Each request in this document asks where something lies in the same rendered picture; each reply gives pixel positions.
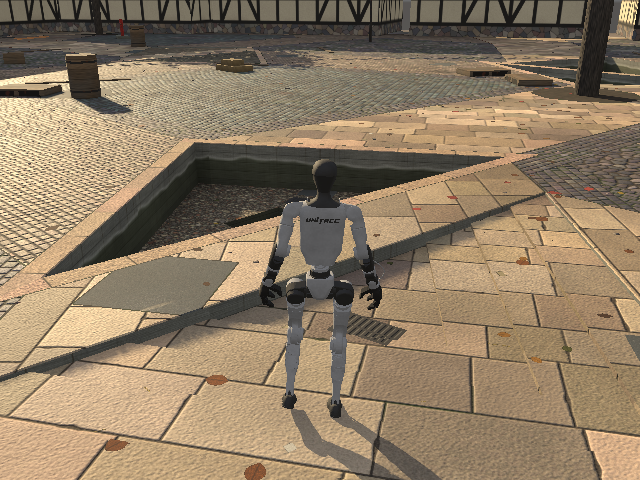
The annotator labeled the left robot upper arm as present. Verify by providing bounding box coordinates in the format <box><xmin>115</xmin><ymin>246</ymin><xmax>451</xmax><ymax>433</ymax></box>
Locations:
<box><xmin>275</xmin><ymin>201</ymin><xmax>303</xmax><ymax>258</ymax></box>

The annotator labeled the left robot hand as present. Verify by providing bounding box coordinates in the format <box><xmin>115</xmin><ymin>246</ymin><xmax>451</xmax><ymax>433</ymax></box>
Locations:
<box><xmin>259</xmin><ymin>282</ymin><xmax>282</xmax><ymax>307</ymax></box>

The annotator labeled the robot left forearm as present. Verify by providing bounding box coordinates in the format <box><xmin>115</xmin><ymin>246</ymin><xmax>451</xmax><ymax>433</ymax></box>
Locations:
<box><xmin>262</xmin><ymin>242</ymin><xmax>284</xmax><ymax>287</ymax></box>

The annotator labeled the right robot hand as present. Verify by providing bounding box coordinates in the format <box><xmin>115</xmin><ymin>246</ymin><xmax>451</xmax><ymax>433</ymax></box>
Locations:
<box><xmin>359</xmin><ymin>285</ymin><xmax>382</xmax><ymax>310</ymax></box>

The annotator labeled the robot right forearm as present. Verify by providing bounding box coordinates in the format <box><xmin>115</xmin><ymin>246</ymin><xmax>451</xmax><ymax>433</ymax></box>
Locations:
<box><xmin>359</xmin><ymin>244</ymin><xmax>380</xmax><ymax>289</ymax></box>

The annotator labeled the robot head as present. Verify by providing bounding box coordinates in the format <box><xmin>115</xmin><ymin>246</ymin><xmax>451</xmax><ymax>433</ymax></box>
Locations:
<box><xmin>306</xmin><ymin>159</ymin><xmax>341</xmax><ymax>208</ymax></box>

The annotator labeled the left robot thigh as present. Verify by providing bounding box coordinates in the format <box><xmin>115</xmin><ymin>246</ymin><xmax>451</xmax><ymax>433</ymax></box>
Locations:
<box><xmin>286</xmin><ymin>278</ymin><xmax>306</xmax><ymax>344</ymax></box>

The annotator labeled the right robot upper arm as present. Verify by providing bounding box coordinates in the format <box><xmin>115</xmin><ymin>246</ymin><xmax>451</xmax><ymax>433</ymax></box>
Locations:
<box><xmin>344</xmin><ymin>203</ymin><xmax>369</xmax><ymax>260</ymax></box>

